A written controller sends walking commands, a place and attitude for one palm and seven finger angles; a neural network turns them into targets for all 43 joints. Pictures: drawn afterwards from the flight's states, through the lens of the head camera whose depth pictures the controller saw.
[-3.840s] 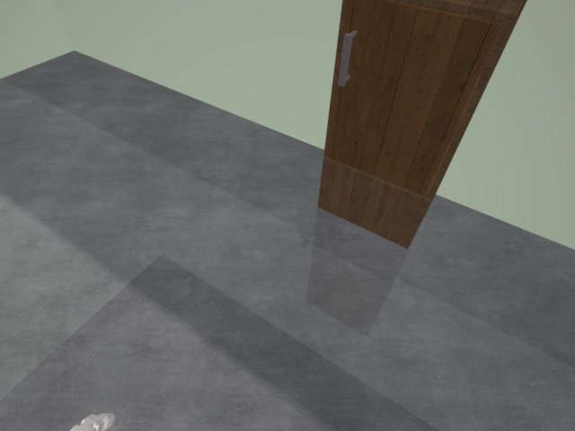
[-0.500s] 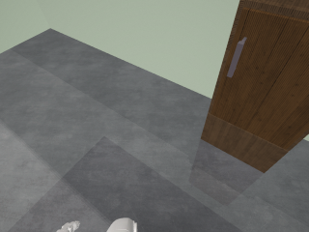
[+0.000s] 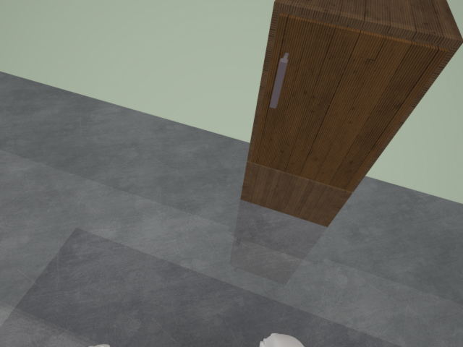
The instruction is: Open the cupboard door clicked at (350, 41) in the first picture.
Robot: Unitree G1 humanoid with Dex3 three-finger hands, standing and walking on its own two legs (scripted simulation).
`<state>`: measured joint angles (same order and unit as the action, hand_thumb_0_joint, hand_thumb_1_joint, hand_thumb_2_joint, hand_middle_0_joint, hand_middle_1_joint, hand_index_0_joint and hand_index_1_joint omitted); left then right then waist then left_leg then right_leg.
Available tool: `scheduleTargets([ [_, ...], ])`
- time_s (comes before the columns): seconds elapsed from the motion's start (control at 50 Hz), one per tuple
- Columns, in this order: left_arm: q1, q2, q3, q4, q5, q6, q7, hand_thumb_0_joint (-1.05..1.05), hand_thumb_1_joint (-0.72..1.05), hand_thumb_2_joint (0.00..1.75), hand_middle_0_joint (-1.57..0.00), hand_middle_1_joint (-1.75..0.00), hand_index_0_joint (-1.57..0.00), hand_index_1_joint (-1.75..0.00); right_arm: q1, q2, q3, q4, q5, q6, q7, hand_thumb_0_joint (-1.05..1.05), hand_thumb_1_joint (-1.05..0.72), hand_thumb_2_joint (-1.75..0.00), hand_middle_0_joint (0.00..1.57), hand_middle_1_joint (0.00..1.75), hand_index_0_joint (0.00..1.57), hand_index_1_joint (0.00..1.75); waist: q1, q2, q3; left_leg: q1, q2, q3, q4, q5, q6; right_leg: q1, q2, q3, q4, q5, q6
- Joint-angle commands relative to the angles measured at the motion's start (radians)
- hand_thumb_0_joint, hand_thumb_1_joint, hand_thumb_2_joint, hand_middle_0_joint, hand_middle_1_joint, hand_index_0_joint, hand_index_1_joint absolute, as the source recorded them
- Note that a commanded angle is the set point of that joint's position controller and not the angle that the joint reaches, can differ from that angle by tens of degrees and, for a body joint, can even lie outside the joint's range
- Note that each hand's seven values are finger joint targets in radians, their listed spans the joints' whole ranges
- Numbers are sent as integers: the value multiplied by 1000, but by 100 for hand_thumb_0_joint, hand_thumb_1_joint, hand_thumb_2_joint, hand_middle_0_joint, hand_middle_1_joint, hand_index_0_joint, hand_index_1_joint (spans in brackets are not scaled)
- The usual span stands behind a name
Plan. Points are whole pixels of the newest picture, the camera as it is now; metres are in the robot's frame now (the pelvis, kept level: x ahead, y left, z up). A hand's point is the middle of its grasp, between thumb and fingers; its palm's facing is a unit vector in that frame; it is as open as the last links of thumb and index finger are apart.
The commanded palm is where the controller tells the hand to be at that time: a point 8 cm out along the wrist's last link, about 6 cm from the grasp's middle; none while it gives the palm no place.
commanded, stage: turn to face it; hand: left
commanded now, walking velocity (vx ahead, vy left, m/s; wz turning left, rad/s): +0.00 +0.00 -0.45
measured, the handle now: (279, 81) +0.82 -0.10 -0.01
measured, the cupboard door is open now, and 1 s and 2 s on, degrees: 0 0 0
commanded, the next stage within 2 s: take the last steps up to it in 0.38 s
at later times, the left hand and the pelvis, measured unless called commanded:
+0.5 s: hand out of the picture +0.11 +0.13 -0.17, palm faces -0.19 -0.96 -0.22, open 7.4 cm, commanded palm none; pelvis -0.01 -0.03 -0.01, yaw -12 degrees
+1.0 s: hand (190, 327) +0.18 +0.09 -0.17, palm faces -0.36 -0.92 -0.16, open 7.4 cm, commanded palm none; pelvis +0.06 -0.06 +0.00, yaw -19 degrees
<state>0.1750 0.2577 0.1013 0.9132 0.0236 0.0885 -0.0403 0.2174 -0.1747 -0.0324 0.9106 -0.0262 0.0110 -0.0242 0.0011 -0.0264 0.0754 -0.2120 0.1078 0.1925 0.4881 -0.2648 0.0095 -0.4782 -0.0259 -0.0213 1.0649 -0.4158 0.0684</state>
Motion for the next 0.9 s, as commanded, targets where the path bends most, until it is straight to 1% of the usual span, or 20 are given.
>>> scheduleTargets([
  [0.0, -101, 29, -4, -101, -6, -28, 3, 0, 90, 90, -20, -30, -20, -30, 66, -224, -67, -36, -1, -19, -7, 0, -90, -90, 20, 30, 20, 30, -53, 216, -81, 148, 258, -123, -140, 402, 124, -6, -26, -49, -168, -45, 2],
  [0.06, -105, 21, -11, -98, -6, -39, 7, 0, 90, 90, -20, -30, -20, -30, 78, -241, -75, -18, -4, -13, 1, 0, -90, -90, 20, 30, 20, 30, -60, 257, -88, 135, 263, -103, -91, 462, 111, 68, -2, -82, -296, -56, -18],
  [0.1, -56, 28, -12, -82, -7, -51, 13, 0, 90, 90, -20, -30, -20, -30, 67, -245, -79, -14, 0, -12, 5, 0, -90, -90, 20, 30, 20, 30, -37, 245, -117, 121, 250, -61, -18, 471, 75, 165, 13, -100, -462, 46, -35],
  [0.12, 5, 42, -8, -62, -6, -60, 17, 0, 90, 90, -20, -30, -20, -30, 50, -243, -79, -15, 5, -10, 7, 0, -90, -90, 20, 30, 20, 30, -2, 210, -147, 79, 232, -28, 63, 413, 36, 271, 14, -101, -600, 185, -46],
  [0.14, 61, 116, 1, -44, 0, -73, 27, 0, 90, 90, -20, -30, -20, -30, 71, -203, -73, -21, 13, -7, 15, 0, -90, -90, 20, 30, 20, 30, 18, 63, -184, -82, 187, 9, 215, 250, -28, 472, -97, 28, -699, 358, -85],
  [0.16, 126, 229, 25, -23, 5, -85, 45, 0, 90, 90, -20, -30, -20, -30, 18, -109, -44, -73, 14, -4, 18, 0, -90, -90, 20, 30, 20, 30, 58, -265, -174, -389, 41, 38, 437, -315, -85, 599, -363, 351, -721, 737, -191],
  [0.18, 171, 230, 20, -15, -12, -76, 55, 0, 90, 90, -20, -30, -20, -30, -43, -129, -38, -87, 13, 15, 1, 0, -90, -90, 20, 30, 20, 30, 85, -181, -178, -379, 29, -127, 559, -370, -80, 497, -398, 330, -693, 850, -264],
  [0.2, 125, 216, 25, -12, -6, -77, 62, 0, 90, 90, -20, -30, -20, -30, -51, -118, -38, -76, 14, 20, -4, 0, -90, -90, 20, 30, 20, 30, 58, -250, -165, -414, 21, -163, 629, -339, -77, 474, -342, 320, -692, 812, -270],
  [0.26, -7, 127, -3, -46, -6, -76, 63, 0, 90, 90, -20, -30, -20, -30, -2, -133, -43, -13, 7, 23, 1, 0, -90, -90, 20, 30, 20, 30, -6, -118, -116, -363, 24, -171, 658, -154, -91, 372, -232, 171, -689, 668, -228],
  [0.34, 6, 130, -5, -30, -3, -82, 61, 0, 90, 90, -20, -30, -20, -30, 6, -122, -39, 6, 9, 23, 2, 0, -90, -90, 20, 30, 20, 30, -2, -98, -114, -310, -7, -149, 546, -131, -101, 359, -217, 171, -697, 651, -235],
  [0.46, 14, 148, 3, -15, 4, -73, 61, 0, 90, 90, -20, -30, -20, -30, -20, -105, -29, -5, 15, 11, -3, 0, -90, -90, 20, 30, 20, 30, 9, -111, -107, -196, -39, -137, 302, -161, -80, 321, -220, 255, -690, 578, -259],
  [0.52, -5, 129, -4, 0, -8, -69, 53, 0, 90, 90, -20, -30, -20, -30, 79, -101, -20, 32, 9, -8, -6, 0, -90, -90, 20, 30, 20, 30, -33, -107, -125, 27, -58, -95, 30, -11, -66, 225, -156, 248, -671, 279, -196],
  [0.54, -6, 89, -11, -3, -9, -67, 48, 0, 90, 90, -20, -30, -20, -30, 127, -125, -22, 46, 6, -19, -6, 0, -90, -90, 20, 30, 20, 30, -49, -18, -116, 143, -15, -147, -91, -25, -50, 117, -99, 209, -608, 81, -156],
  [0.56, 14, 23, -22, -20, -13, -63, 37, 0, 90, 90, -20, -30, -20, -30, 170, -218, -39, 55, -9, -28, -7, 0, -90, -90, 20, 30, 20, 30, -63, 270, -91, 217, 196, -420, -213, -212, 29, -72, 30, 87, -407, -113, -96],
  [0.58, -17, 13, -24, -49, -7, -67, 30, 0, 90, 90, -20, -30, -20, -30, 198, -291, -52, 39, -15, -22, -7, 0, -90, -90, 20, 30, 20, 30, -82, 355, -31, 130, 367, -640, -348, -415, 130, -159, 76, -12, -184, -194, -67],
  [0.6, -71, 51, -11, -48, 12, -60, 28, 0, 90, 90, -20, -30, -20, -30, 191, -273, -51, 52, -16, -30, -12, 0, -90, -90, 20, 30, 20, 30, -94, 338, 25, 49, 369, -665, -404, -480, 125, -177, 29, 61, -30, -142, -70],
  [0.64, -30, 55, -5, -10, 14, -73, 6, 0, 90, 90, -20, -30, -20, -30, 99, -181, -25, 34, -8, -44, -12, 0, -90, -90, 20, 30, 20, 30, -30, 183, 55, -12, 265, -498, -383, -378, 96, -151, -12, 52, 58, 15, -65],
  [0.66, 7, 32, -8, 11, 12, -74, 2, 0, 90, 90, -20, -30, -20, -30, 81, -171, -23, 31, -8, -51, -12, 0, -90, -90, 20, 30, 20, 30, -13, 164, 38, 13, 229, -397, -366, -272, 88, -146, -17, 41, 72, 65, -56],
  [0.7, 29, 10, -17, 35, 10, -77, 2, 0, 90, 90, -20, -30, -20, -30, 130, -146, -19, 54, -2, -66, -13, 0, -90, -90, 20, 30, 20, 30, -20, 152, 4, 58, 180, -296, -341, -119, 76, -127, -21, 24, 61, 132, -45],
  [0.88, -102, -43, -43, 38, 2, -92, 2, 0, 90, 90, -20, -30, -20, -30, 282, -131, -36, 162, -8, -67, -6, 0, -90, -90, 20, 30, 20, 30, -73, 193, 23, 161, 212, -192, -294, 145, 117, -64, -64, -76, -324, 99, -32],
])
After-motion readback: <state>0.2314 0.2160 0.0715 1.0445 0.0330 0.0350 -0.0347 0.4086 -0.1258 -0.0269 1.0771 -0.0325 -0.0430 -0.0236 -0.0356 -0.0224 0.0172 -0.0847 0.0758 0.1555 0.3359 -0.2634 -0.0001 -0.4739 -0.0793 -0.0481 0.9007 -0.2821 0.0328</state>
